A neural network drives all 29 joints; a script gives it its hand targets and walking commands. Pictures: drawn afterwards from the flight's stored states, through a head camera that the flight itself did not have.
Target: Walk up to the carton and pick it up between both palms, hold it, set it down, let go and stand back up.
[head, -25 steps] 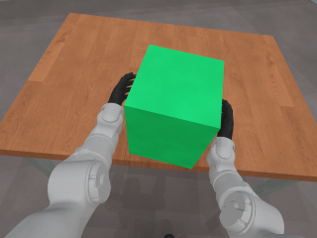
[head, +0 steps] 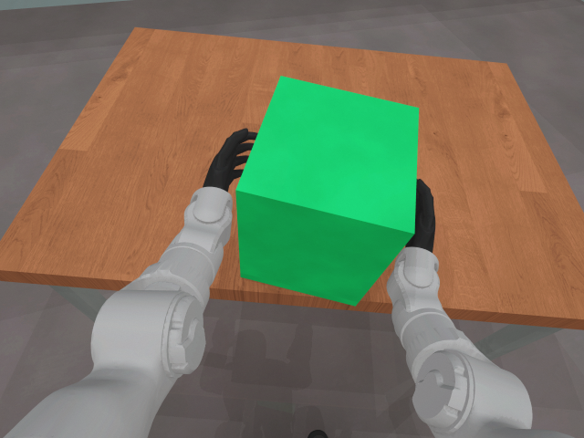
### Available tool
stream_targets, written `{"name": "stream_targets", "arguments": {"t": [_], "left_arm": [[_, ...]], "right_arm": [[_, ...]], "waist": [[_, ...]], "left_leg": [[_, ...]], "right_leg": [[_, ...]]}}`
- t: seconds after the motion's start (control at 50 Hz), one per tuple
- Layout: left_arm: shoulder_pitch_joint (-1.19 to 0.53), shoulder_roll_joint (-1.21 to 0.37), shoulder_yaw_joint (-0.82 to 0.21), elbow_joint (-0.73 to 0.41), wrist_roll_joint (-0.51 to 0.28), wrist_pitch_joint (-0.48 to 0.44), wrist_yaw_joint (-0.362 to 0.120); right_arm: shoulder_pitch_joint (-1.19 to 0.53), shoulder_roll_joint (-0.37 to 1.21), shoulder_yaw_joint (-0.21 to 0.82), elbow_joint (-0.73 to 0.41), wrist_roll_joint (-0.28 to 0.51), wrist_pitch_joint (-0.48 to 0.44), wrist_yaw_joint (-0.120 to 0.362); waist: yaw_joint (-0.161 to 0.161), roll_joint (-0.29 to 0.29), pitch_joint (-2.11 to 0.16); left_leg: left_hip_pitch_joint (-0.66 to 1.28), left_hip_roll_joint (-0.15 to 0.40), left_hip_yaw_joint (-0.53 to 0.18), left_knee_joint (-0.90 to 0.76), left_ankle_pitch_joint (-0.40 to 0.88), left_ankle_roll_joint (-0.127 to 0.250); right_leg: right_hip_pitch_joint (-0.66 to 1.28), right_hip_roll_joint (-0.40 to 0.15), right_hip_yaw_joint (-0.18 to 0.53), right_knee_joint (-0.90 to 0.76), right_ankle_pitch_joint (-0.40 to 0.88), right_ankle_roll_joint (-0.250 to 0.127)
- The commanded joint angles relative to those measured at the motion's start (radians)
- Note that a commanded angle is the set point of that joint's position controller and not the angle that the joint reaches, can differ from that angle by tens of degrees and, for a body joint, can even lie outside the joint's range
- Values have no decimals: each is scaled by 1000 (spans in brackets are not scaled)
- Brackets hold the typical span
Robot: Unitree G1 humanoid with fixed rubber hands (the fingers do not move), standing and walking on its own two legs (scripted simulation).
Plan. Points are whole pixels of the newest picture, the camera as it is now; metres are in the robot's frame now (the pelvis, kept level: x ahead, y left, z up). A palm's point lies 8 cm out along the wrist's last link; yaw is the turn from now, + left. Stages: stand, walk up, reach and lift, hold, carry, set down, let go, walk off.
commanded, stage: reach and lift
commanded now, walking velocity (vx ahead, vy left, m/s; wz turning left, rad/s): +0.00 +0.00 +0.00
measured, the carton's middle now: (321, 200) +0.45 -0.09 +0.03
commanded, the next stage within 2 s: none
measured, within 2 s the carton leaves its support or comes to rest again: neither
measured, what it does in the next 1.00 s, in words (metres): stands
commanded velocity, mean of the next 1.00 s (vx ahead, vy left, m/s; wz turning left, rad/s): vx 0.00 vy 0.00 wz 0.00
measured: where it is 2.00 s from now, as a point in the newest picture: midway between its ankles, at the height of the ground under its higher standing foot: outside the picture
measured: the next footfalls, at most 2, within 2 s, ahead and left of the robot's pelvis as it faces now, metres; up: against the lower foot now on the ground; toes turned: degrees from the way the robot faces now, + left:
none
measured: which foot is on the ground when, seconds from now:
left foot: down 0.00-1.00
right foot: down 0.00-1.00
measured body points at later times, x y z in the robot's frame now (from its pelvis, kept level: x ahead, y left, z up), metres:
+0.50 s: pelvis +0.01 +0.00 +0.01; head +0.01 +0.03 +0.46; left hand +0.46 +0.09 +0.16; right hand +0.39 -0.19 +0.12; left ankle -0.03 +0.09 -0.74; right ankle +0.05 -0.12 -0.74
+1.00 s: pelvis +0.01 +0.02 +0.00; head -0.05 +0.06 +0.45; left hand +0.42 +0.12 +0.22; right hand +0.37 -0.17 +0.17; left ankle -0.03 +0.10 -0.74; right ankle +0.04 -0.12 -0.74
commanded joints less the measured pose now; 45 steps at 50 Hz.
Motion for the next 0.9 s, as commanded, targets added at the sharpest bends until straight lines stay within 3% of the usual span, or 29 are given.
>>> {"name": "stream_targets", "arguments": {"t": [0.0, 0.22, 0.34, 0.42, 0.48, 0.56, 0.64, 0.76, 0.88], "left_arm": [[-574, -629, -200, -128, 18, -82, -124], [-552, -692, -256, -245, -45, -11, -129], [-432, -684, -184, -251, 16, 140, -159], [-484, -667, -147, -303, 29, 262, -192], [-532, -656, -138, -358, 28, 338, -202], [-566, -698, -212, -483, -5, 411, -201], [-522, -739, -246, -586, -6, 489, -189], [-367, -654, -159, -636, 58, 658, -224], [-347, -652, -184, -793, 36, 750, -213]], "right_arm": [[-742, 542, 395, -126, -89, -19, 168], [-828, 593, 577, -343, 58, 97, 161], [-784, 559, 591, -301, 124, 214, 163], [-816, 542, 543, -337, 155, 291, 159], [-857, 531, 516, -397, 165, 340, 157], [-932, 532, 531, -513, 190, 377, 162], [-925, 503, 549, -549, 225, 419, 174], [-817, 372, 544, -524, 266, 503, 193], [-849, 315, 576, -609, 326, 508, 206]], "waist": [[-6, 97, -845], [7, 19, -794], [37, -29, -507], [13, -47, -397], [-14, -25, -402], [-34, 66, -524], [-22, 141, -541], [-3, 82, -245], [21, 42, -187]], "left_leg": [[212, -19, -3, -7, 412, -114], [228, -28, -23, -35, 420, -84], [293, -27, 6, -103, 304, -57], [306, -30, 7, -139, 183, -37], [304, -40, -3, -144, 156, -35], [390, -39, -20, -98, 295, -68], [538, -24, -32, -49, 458, -106], [593, -4, -32, -95, 412, -107], [650, 20, -32, -65, 560, -138]], "right_leg": [[567, 28, -2, 145, 455, -16], [689, 27, 19, 154, 489, 9], [715, 13, 17, 109, 360, 11], [737, 4, 21, 94, 278, 10], [760, 3, 23, 100, 272, 9], [744, 17, 5, 113, 324, 5], [664, 33, -25, 94, 285, -10], [672, 48, -40, 54, 101, -6], [650, 66, -41, 24, 63, -7]]}}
